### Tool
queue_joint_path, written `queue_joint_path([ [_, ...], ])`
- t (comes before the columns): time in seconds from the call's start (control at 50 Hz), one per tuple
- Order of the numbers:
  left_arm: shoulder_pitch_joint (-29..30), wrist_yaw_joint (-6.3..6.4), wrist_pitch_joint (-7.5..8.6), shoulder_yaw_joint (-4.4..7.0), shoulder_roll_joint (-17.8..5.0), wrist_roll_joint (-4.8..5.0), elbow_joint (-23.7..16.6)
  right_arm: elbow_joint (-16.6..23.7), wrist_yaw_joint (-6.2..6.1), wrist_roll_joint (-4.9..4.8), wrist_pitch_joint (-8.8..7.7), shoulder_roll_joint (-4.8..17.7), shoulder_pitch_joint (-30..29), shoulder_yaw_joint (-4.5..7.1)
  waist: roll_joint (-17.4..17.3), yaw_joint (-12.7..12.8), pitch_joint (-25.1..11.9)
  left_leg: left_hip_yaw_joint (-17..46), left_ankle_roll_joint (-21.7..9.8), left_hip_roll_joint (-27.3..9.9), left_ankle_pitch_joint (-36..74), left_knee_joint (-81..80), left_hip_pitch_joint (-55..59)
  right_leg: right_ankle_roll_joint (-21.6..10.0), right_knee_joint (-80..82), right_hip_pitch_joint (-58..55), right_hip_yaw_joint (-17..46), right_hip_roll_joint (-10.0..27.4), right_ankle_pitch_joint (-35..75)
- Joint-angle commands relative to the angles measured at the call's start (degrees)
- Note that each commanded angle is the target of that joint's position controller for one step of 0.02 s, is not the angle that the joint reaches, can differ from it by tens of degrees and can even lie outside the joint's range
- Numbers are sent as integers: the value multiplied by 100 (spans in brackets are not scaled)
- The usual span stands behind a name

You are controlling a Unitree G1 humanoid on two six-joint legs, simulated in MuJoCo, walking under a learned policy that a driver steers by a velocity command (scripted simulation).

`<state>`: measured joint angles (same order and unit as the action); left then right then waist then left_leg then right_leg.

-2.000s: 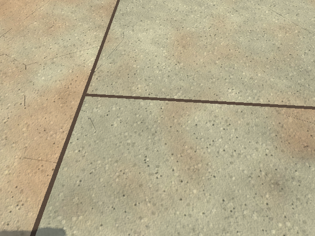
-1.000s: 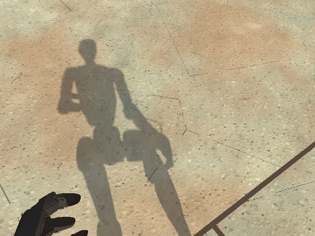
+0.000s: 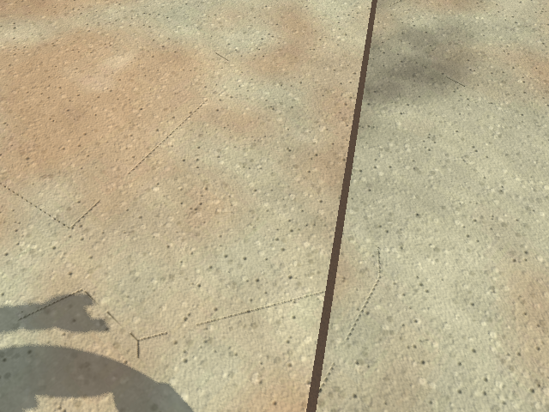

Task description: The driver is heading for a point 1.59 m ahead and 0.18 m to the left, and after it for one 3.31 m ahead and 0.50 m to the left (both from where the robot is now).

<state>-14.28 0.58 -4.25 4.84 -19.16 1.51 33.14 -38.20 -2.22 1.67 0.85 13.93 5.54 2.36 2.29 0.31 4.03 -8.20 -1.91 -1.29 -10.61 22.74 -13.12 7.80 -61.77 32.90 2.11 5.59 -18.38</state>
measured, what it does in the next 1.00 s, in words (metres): steps on the spot, turning left: right foot, then left foot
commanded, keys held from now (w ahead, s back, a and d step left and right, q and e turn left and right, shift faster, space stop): e+shift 0.06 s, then shift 0.16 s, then q+shift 0.70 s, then shift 0.08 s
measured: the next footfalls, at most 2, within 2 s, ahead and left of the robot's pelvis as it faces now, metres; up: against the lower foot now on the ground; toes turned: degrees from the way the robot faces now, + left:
right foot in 0.18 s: +0.04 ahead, -0.16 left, +0.00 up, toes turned -13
left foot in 0.72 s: +0.06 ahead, +0.08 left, +0.00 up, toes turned +12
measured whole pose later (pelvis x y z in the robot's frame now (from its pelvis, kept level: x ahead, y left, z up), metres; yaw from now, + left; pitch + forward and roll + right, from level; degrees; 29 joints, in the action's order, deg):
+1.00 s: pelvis +0.05 +0.00 +0.00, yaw +20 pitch +4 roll -3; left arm -2.9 1.5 0.1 5.1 -18.4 -0.4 39.7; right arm -33.6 -2.1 -1.1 2.3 19.2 11.0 4.5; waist 1.2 -0.3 3.0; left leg 7.6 -4.1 4.0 -12.6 26.2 -16.5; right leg 5.5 -54.5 33.4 5.8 -1.0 -17.0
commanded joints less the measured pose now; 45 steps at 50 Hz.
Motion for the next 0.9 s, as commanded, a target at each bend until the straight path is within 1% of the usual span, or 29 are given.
queue_joint_path([
  [0.02,398,-48,97,45,-297,-35,-583,279,44,-34,-58,1226,-55,409,-1010,-259,-755,719,-1142,-1587,1358,-661,999,-104,643,164,-284,90,65],
  [0.06,425,-91,56,52,-297,-30,-571,230,111,-92,-76,1288,-98,455,-1041,-219,-773,470,-1056,-1677,1523,-571,913,-253,1154,-254,-471,34,30],
  [0.12,460,-149,-21,78,-295,-49,-615,90,215,-294,-136,1379,52,505,-1064,-131,-890,460,-918,-1846,1996,-172,968,-573,2156,-920,-566,-189,-212],
  [0.14,282,-165,-39,103,-290,-55,-547,57,232,-387,-145,1372,-7,502,-1024,34,-937,355,-759,-1803,1974,116,902,-741,2831,-1331,-613,-301,134],
  [0.16,-25,-145,-41,161,-393,-80,-408,-33,238,-453,-149,1232,75,461,-867,189,-991,131,-461,-1637,1761,580,547,-948,3608,-2048,-588,-451,834],
  [0.18,-392,-66,-19,308,-834,-77,-288,-127,273,-339,-164,927,405,363,14,211,-1184,-277,20,-1187,741,1610,-441,-1232,3953,-3296,144,-73,2578],
  [0.2,-382,42,41,390,-1491,-102,-420,192,331,61,-183,522,391,166,1948,-23,-1300,-427,602,-417,-2836,3443,-2396,-2120,3560,-4299,2138,1531,5156],
  [0.22,-305,-9,191,323,-1262,-306,-545,196,258,-16,-172,921,2,299,1241,448,-1790,551,689,-222,-2950,4475,-2724,-2928,3805,-3738,2429,1945,4631],
  [0.24,-144,-61,300,191,-934,-343,-447,126,214,-232,-114,1141,-165,355,670,441,-1543,748,583,-353,-2487,4734,-2615,-2682,3941,-3393,1662,1586,3995],
  [0.26,227,-51,366,100,-644,-270,-347,11,173,-290,-69,991,-5,327,537,202,-1293,830,510,-423,-2043,4461,-2581,-2311,3995,-3150,1181,1200,3290],
  [0.28,527,-36,395,-29,-307,-188,-309,-176,142,-231,-14,935,219,303,464,55,-1199,861,559,-481,-1623,4256,-2374,-2065,4021,-2974,811,979,3071],
  [0.3,752,-14,426,-147,-67,-201,-228,-340,151,-184,30,870,516,289,538,-116,-1156,866,631,-455,-1157,4140,-1860,-1980,4082,-2586,418,824,3225],
  [0.32,820,2,464,-195,28,-286,-164,-443,167,-211,56,848,707,283,593,-187,-1112,876,682,-381,-904,4026,-1468,-1948,4163,-2325,150,738,3233],
  [0.36,975,45,505,-150,-113,-391,-96,-380,165,-295,80,880,641,272,573,-133,-861,941,726,-288,-752,3446,-1281,-1911,4279,-2211,-124,726,2849],
  [0.4,840,117,444,-21,-478,-357,17,-181,158,-297,102,984,404,277,593,46,-643,843,731,-278,-923,3295,-1585,-2052,4389,-2424,42,1004,2500],
  [0.42,746,146,404,13,-543,-331,77,-101,162,-301,123,1009,367,283,551,107,-577,848,733,-331,-1054,3323,-1769,-2137,4441,-2544,158,1171,2286],
  [0.48,729,176,365,31,-464,-296,169,66,187,-304,202,908,361,283,422,156,-397,854,734,-497,-1257,3348,-2115,-2243,4552,-2715,235,1446,1871],
  [0.56,894,146,378,108,-500,-273,222,285,267,-281,246,696,364,256,326,102,-498,629,634,-547,-1342,2944,-1884,-2197,4397,-2803,-206,1485,2521],
  [0.64,936,79,376,221,-652,-133,272,525,392,-326,308,695,374,299,429,53,-783,299,368,-383,-1244,2163,-1377,-1922,3945,-3050,-643,1569,3305],
  [0.68,1007,28,377,255,-668,-12,323,567,434,-340,373,725,571,361,417,-137,-893,117,139,-198,-744,1329,-793,-1583,3435,-2958,-970,1494,3239],
  [0.7,868,-5,376,254,-578,29,438,501,382,-326,377,833,873,438,209,-289,-983,140,-58,-6,-76,713,-129,-1265,2839,-2629,-1261,1266,2985],
  [0.72,700,-39,407,227,-414,-55,475,434,258,-311,347,1388,1360,649,-688,-441,-1127,1030,-456,-321,1919,267,1042,-795,1527,-1587,-1587,726,1980],
  [0.74,1075,-44,463,85,-30,-360,59,556,168,-239,290,2241,1488,819,-2444,-322,-1124,3387,-1486,-1721,4598,328,2161,-214,-328,658,-1509,-292,-1945],
  [0.76,1471,-17,494,107,-222,-357,-17,682,265,-37,94,2002,1544,726,-1608,-662,-1880,4043,-2162,-2149,3839,-6,2051,-218,-1177,981,-93,-532,-2370],
  [0.78,1640,2,501,149,-390,-197,-43,659,297,-76,-40,1831,1323,663,-1021,-554,-1562,3572,-1956,-1904,3080,-166,1866,-352,-1282,1136,162,-434,-1923],
  [0.8,1588,50,518,153,-373,-158,-5,648,245,-221,-92,1692,1010,633,-702,-323,-1176,3219,-1616,-1557,2443,-202,1589,-452,-985,1228,257,-356,-1328],
  [0.82,1478,109,513,179,-462,-217,70,715,190,-342,-64,1504,684,565,-525,-151,-969,3013,-1376,-1369,2232,-205,1351,-469,-680,1226,307,-289,-874],
  [0.84,1350,136,507,204,-509,-255,113,799,124,-359,-25,1437,422,518,-617,8,-926,2838,-1260,-1196,2330,-222,1031,-453,-505,928,335,-327,-534],
  [0.9,1089,107,523,147,-344,-233,273,882,26,-277,24,1478,412,516,-647,73,-1121,2703,-1167,-911,2600,-151,878,-317,-17,504,331,-624,-1],
])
